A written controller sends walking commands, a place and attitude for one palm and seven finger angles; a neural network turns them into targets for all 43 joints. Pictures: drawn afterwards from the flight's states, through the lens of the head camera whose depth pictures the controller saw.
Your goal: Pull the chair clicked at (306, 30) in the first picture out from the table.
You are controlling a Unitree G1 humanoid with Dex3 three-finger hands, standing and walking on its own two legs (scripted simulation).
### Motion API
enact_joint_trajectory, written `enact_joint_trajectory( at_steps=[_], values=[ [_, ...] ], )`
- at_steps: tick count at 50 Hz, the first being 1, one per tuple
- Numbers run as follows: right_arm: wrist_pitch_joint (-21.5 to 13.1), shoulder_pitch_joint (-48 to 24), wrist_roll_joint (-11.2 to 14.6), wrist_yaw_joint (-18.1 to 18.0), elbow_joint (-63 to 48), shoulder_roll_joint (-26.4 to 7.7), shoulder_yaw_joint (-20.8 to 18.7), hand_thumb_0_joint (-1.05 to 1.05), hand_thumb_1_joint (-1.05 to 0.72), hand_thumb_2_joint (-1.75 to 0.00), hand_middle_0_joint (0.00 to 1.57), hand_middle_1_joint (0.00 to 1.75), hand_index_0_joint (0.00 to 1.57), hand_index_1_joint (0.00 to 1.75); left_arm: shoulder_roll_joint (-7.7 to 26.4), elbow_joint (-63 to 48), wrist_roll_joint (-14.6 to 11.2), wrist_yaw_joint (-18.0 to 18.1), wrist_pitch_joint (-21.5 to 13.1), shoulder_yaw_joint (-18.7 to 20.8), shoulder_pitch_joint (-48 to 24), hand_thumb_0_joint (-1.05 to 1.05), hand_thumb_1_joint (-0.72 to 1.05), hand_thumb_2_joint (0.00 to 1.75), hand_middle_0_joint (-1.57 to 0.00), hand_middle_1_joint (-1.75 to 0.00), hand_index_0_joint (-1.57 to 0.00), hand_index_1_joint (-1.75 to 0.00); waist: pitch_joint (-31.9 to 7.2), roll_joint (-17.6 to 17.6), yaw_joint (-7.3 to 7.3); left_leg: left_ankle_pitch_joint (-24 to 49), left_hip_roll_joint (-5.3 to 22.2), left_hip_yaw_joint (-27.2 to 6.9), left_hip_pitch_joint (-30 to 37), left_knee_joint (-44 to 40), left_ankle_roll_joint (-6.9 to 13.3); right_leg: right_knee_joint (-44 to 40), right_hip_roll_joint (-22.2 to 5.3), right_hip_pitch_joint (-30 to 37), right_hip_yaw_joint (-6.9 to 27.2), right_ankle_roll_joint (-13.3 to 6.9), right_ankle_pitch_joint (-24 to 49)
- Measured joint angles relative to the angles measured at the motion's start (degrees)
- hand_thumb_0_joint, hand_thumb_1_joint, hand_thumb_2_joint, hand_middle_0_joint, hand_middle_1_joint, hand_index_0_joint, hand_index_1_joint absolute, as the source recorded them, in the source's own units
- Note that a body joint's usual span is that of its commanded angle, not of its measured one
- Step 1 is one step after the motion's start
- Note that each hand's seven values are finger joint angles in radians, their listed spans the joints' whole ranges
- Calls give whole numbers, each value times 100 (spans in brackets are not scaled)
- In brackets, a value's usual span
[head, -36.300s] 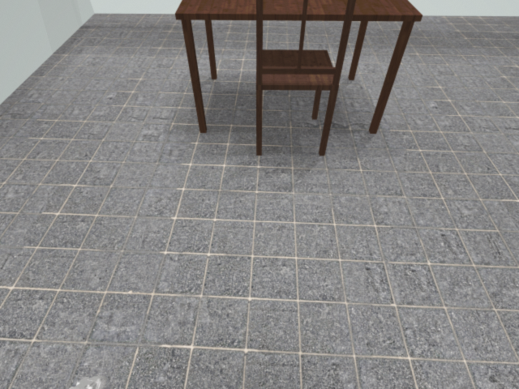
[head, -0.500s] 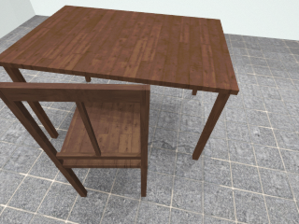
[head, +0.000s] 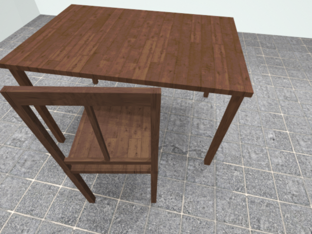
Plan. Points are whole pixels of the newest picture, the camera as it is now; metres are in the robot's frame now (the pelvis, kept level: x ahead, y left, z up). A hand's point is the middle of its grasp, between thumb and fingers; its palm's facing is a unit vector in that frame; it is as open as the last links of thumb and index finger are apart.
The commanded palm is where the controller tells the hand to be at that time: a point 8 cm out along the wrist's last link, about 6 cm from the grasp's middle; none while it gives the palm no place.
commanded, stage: look again from close up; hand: left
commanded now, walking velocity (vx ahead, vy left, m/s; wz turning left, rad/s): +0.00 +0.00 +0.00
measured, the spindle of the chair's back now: (99, 136) +0.42 +0.22 -0.07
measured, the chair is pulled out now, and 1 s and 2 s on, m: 0.13 0.13 0.13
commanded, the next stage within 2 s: raise the hand toward the chair's back in 0.36 s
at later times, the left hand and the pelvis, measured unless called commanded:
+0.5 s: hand out of the picture -0.01 +0.17 -0.17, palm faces +0.06 -0.98 -0.19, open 7.4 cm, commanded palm +0.08 +0.22 -0.07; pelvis -0.01 +0.00 +0.00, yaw +1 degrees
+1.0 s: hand out of the picture +0.09 +0.18 -0.06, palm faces +0.18 -0.98 -0.04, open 10.3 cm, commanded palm +0.09 +0.23 -0.06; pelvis -0.09 -0.02 -0.11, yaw +4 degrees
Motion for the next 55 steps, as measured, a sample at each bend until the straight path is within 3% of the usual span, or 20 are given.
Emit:
enact_joint_trajectory(
  at_steps=[24,26,27,29,32,36,38,40,42,45,49,52,55],
  values=[
    [-25,90,16,-5,61,74,-24,1,-92,-90,20,30,20,30,-185,116,31,37,-73,-52,38,1,91,89,-20,-30,-20,-30,-43,-25,-24,109,28,-39,-161,67,19,-82,23,-74,-41,34,145],
    [-292,319,147,-104,-523,36,-10,1,-92,-90,20,30,20,30,-113,-1945,-376,139,548,141,629,2,93,89,-20,-30,-20,-30,27,-37,-24,55,8,-71,-284,194,32,140,6,-238,-78,36,86],
    [-579,428,169,-170,-779,25,-15,1,-92,-90,20,30,20,30,-12,-2926,-514,246,454,192,879,3,94,89,-20,-30,-20,-30,23,-77,8,67,-36,-55,-331,211,41,374,-43,-390,-100,30,14],
    [-1070,526,209,-209,-1230,-70,-65,1,-92,-90,20,30,20,30,107,-4294,-749,393,96,239,1037,4,93,88,-20,-29,-20,-30,-72,-42,-67,82,-131,-104,-553,372,60,855,-169,-719,-273,46,-135],
    [-1386,358,112,-156,-1805,-329,-169,1,-91,-90,20,30,20,30,48,-5076,-904,209,-779,425,524,4,90,87,-19,-29,-19,-29,-407,189,-257,-127,-174,-254,-1456,1189,80,1428,-238,-1417,-477,22,-457],
    [-1388,-176,32,48,-2350,-433,-351,1,-91,-90,20,30,20,30,-177,-5132,-1295,-839,-2409,679,-57,2,82,84,-18,-27,-18,-28,-951,143,-232,-518,-16,-167,-2896,2432,45,2736,-143,-2919,-401,-55,-821],
    [-1314,-375,69,154,-2684,-447,-443,1,-91,-90,20,30,20,30,-274,-5095,-1379,-1424,-2968,667,-65,2,77,82,-17,-27,-17,-27,-1070,48,-186,-715,61,-155,-3440,2997,-8,3328,-91,-3482,-387,-77,-1004],
    [-1179,-506,121,170,-3037,-476,-491,1,-91,-90,20,30,20,30,-331,-5082,-1388,-1731,-3035,608,88,1,72,81,-17,-26,-17,-27,-1119,-33,-128,-857,104,-171,-3859,3477,-13,3811,-64,-3889,-408,-132,-1178],
    [-1040,-577,143,119,-3350,-512,-501,1,-91,-90,20,30,20,30,-317,-5115,-1347,-1753,-2830,567,319,1,67,79,-17,-26,-17,-26,-1127,-78,-54,-971,131,-230,-4189,3861,-30,4180,-46,-4187,-471,-171,-1315],
    [-959,-611,126,9,-3631,-493,-483,1,-91,-90,20,30,20,30,-227,-5374,-1303,-1419,-2658,608,726,1,59,76,-17,-25,-17,-25,-1077,-59,52,-1093,176,-387,-4533,4282,-94,4511,0,-4440,-628,-229,-1441],
    [-1031,-545,76,-127,-3593,-375,-318,1,-91,-90,20,30,20,30,7,-5949,-1371,-1131,-3050,760,951,2,49,72,-16,-23,-16,-24,-1049,48,155,-1162,219,-644,-4885,4627,-137,4694,68,-4645,-879,-295,-1498],
    [-1110,-489,96,-176,-3389,-305,-112,1,-91,-90,20,30,20,30,168,-6084,-1513,-1380,-3210,789,649,2,42,69,-15,-22,-15,-23,-1005,192,169,-1160,230,-788,-5081,4766,-145,4738,98,-4759,-1017,-318,-1484],
    [-1082,-369,155,-213,-3213,-205,45,1,-91,-90,20,30,20,30,277,-5980,-1609,-1743,-2805,750,238,2,35,66,-14,-21,-14,-22,-965,298,129,-1128,242,-803,-5132,4753,-144,4701,113,-4802,-1027,-310,-1438]
  ],
)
